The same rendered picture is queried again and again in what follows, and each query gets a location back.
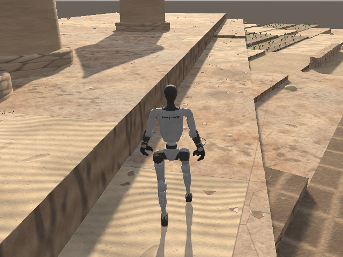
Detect left robot hand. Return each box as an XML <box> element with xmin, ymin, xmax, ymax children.
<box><xmin>140</xmin><ymin>146</ymin><xmax>153</xmax><ymax>156</ymax></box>

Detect left robot upper arm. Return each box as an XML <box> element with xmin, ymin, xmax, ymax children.
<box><xmin>145</xmin><ymin>108</ymin><xmax>160</xmax><ymax>137</ymax></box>

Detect robot right forearm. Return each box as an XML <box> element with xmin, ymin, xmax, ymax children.
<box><xmin>192</xmin><ymin>130</ymin><xmax>204</xmax><ymax>152</ymax></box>

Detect left robot foot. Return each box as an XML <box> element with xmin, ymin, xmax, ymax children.
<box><xmin>161</xmin><ymin>212</ymin><xmax>168</xmax><ymax>226</ymax></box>

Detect robot left forearm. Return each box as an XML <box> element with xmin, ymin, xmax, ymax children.
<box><xmin>141</xmin><ymin>130</ymin><xmax>150</xmax><ymax>148</ymax></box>

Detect right robot hand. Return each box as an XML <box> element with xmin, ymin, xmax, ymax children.
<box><xmin>193</xmin><ymin>149</ymin><xmax>205</xmax><ymax>161</ymax></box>

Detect right robot upper arm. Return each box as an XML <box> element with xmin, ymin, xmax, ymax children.
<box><xmin>182</xmin><ymin>108</ymin><xmax>197</xmax><ymax>138</ymax></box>

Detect humanoid robot head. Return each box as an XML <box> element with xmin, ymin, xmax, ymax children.
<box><xmin>162</xmin><ymin>85</ymin><xmax>180</xmax><ymax>111</ymax></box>

